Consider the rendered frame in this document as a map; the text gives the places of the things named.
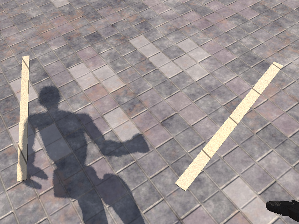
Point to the right robot hand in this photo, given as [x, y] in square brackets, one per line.
[285, 208]

